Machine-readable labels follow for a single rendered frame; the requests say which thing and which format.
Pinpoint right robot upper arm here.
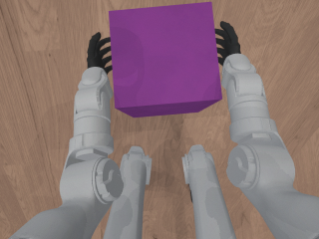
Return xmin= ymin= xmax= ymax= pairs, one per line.
xmin=226 ymin=142 xmax=319 ymax=239

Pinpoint robot right forearm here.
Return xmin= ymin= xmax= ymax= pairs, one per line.
xmin=221 ymin=53 xmax=295 ymax=169

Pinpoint left robot upper arm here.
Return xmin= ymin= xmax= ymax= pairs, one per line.
xmin=8 ymin=156 xmax=124 ymax=239

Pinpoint robot right shin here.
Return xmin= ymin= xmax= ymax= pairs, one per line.
xmin=187 ymin=144 xmax=215 ymax=190

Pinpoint carton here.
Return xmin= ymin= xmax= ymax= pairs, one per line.
xmin=109 ymin=1 xmax=222 ymax=118

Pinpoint right robot thigh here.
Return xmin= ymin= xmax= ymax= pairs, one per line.
xmin=181 ymin=149 xmax=237 ymax=239

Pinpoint robot right hand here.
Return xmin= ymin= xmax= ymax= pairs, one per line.
xmin=214 ymin=21 xmax=241 ymax=67

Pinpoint robot left hand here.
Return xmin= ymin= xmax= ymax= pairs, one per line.
xmin=87 ymin=32 xmax=113 ymax=74

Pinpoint robot left forearm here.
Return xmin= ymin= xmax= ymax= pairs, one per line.
xmin=59 ymin=67 xmax=114 ymax=193

